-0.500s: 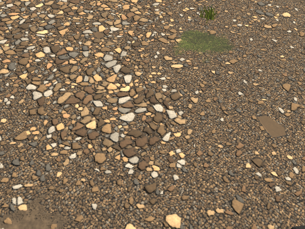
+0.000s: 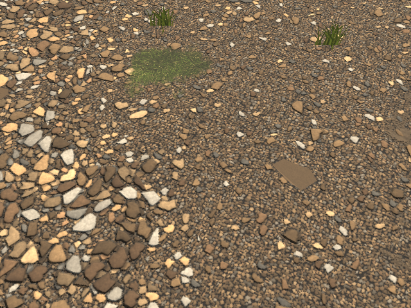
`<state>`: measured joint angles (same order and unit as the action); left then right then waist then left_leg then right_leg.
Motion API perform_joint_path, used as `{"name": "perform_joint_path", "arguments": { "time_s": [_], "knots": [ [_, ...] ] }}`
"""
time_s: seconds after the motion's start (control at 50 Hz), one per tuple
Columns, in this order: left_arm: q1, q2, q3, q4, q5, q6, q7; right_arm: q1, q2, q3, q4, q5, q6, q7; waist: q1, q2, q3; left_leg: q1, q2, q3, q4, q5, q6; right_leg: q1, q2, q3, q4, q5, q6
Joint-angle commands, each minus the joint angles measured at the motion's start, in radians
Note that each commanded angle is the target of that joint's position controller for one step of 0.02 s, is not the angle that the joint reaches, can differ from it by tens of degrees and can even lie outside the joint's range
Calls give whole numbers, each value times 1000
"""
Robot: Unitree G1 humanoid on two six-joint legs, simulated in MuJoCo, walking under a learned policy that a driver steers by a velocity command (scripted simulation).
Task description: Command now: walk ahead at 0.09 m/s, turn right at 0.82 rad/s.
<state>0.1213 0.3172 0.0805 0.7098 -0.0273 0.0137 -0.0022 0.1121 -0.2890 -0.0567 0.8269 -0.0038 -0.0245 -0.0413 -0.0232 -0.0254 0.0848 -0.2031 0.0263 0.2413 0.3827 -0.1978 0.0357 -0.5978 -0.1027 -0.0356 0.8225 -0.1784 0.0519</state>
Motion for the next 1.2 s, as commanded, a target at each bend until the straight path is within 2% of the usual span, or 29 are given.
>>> {"name": "perform_joint_path", "arguments": {
  "time_s": [0.02,0.08,0.1,0.12,0.14,0.18,0.2,0.32,0.44,0.5,0.52,0.54,0.56,0.6,0.64,0.68,0.74,0.8,0.82,0.84,0.86,0.88,0.92,0.96,0.98,1.02,1.06,1.16,1.2],
  "knots": [
    [68,72,21,-65,3,19,-28,-95,-152,-41,-75,24,-2,3,50,111,-160,77,291,-88,-40,430,152,164,-1,-13,-98,17,-47],
    [120,102,46,-76,10,26,-31,-76,-144,-48,-58,46,8,10,86,70,-162,82,260,-32,165,384,58,295,62,-53,-275,64,-120],
    [196,180,76,-66,18,21,-14,-18,-130,-49,-46,30,13,16,104,-73,-165,-30,180,-1,380,233,-11,437,40,58,-357,423,-177],
    [183,318,103,-92,30,19,4,2,-97,-39,-89,-16,13,23,38,-371,-161,-394,5,12,708,-406,-111,633,-182,455,-367,846,-344],
    [193,282,88,-121,56,-6,-9,-45,-103,-32,-109,-26,12,27,80,-260,-333,-483,-63,-255,875,-513,-107,689,-257,657,-424,642,-451],
    [119,231,78,-134,22,-35,-13,-105,-118,-38,-118,12,9,22,55,-76,-266,-528,-30,-342,858,-351,-63,615,-176,532,-463,393,-366],
    [68,196,69,-145,3,-29,-2,-101,-127,-41,-106,-1,9,12,30,-30,-229,-522,-14,-353,796,-285,-61,558,-142,492,-470,311,-322],
    [31,185,72,-199,11,6,48,-98,-80,-29,-91,9,13,16,15,-68,-255,-336,-87,-368,468,-148,-100,423,-43,467,-463,201,-267],
    [16,181,75,-226,14,28,47,-81,-104,-39,-89,16,8,31,36,-156,-213,-216,-112,-384,276,-113,-87,344,2,577,-472,-25,-224],
    [-3,131,49,-231,19,33,45,24,-113,-44,-55,4,-4,47,13,-166,-255,-42,-54,-331,101,26,-49,325,18,513,-372,46,-188],
    [50,88,32,-211,27,33,42,19,-125,-45,-64,-12,-3,50,29,-94,-244,21,22,-403,19,75,-14,284,70,461,-305,-43,-152],
    [111,32,12,-210,38,29,38,-41,-185,-47,-89,-37,4,46,99,162,-200,18,189,-637,-87,115,82,202,222,298,-146,-281,-88],
    [84,68,20,-221,44,16,38,-81,-134,-26,-106,-69,-2,44,92,304,-148,-124,298,-859,-172,53,227,202,229,283,25,-434,-29],
    [85,114,30,-176,53,7,32,-166,-63,2,-131,-30,-9,45,106,166,-114,-156,206,-731,-147,-59,179,256,141,256,73,-325,21],
    [17,76,22,-181,63,-5,34,-120,-144,-24,-125,18,8,37,58,154,-79,-79,125,-693,-93,-12,131,214,126,185,-19,-264,47],
    [-28,56,17,-186,37,-17,35,-12,-224,-59,-113,28,32,29,12,159,-82,-3,92,-706,-60,92,137,199,175,136,-86,-309,48],
    [-20,50,21,-172,4,-25,42,36,-206,-71,-126,31,49,24,-3,216,-130,113,93,-786,-52,132,144,208,198,147,-201,-303,33],
    [86,42,29,-124,-11,-38,29,26,-184,-74,-146,65,64,7,61,241,-173,-51,19,-788,-127,-440,112,477,194,107,-489,-158,-42],
    [174,73,40,-82,-4,-41,30,-15,-160,-69,-172,65,63,4,103,243,-156,-258,-39,-734,-98,-446,45,701,135,118,-586,-102,-84],
    [237,119,53,-61,0,-44,35,13,-79,-53,-175,58,59,5,107,63,-203,-466,-111,-587,194,-449,-9,908,-52,255,-573,-177,-125],
    [202,174,61,-73,39,-56,24,-36,-57,-46,-228,64,35,11,101,-185,-128,-706,-136,-464,403,-308,-11,842,-260,552,-621,-376,-206],
    [128,145,56,-90,58,-77,24,-60,-123,-56,-245,56,15,20,72,-174,-61,-767,-18,-452,517,-213,-17,758,-314,568,-641,-427,-236],
    [90,66,33,-101,30,-99,41,-4,-132,-61,-206,40,4,38,54,-130,-51,-769,5,-400,657,-94,-42,760,-224,411,-657,-327,-179],
    [142,68,26,-79,28,-109,43,10,-99,-50,-207,34,-3,56,70,-96,-33,-800,39,-353,795,-23,-56,735,-193,292,-663,-210,-165],
    [217,107,21,-44,80,-98,26,-51,-108,-48,-220,-84,33,105,88,-2,-10,-731,11,-289,839,-29,-54,610,-167,232,-711,-268,-174],
    [227,110,21,-33,78,-102,11,-72,-96,-45,-242,-50,56,144,82,-71,40,-746,27,-286,861,21,-52,564,-151,147,-734,-243,-161],
    [242,102,17,-19,73,-111,11,-95,-109,-45,-255,-34,61,156,78,-95,67,-752,46,-293,827,65,-48,561,-156,85,-750,-212,-148],
    [325,112,16,47,74,-113,20,-248,-83,-14,-311,-39,54,173,124,-87,124,-690,73,-160,563,34,23,652,-181,-90,-782,-66,-136],
    [372,106,5,93,73,-109,20,-250,-40,8,-318,-42,47,163,110,-87,125,-523,22,-122,414,-73,89,637,-200,-135,-755,272,-144]
  ]
}}
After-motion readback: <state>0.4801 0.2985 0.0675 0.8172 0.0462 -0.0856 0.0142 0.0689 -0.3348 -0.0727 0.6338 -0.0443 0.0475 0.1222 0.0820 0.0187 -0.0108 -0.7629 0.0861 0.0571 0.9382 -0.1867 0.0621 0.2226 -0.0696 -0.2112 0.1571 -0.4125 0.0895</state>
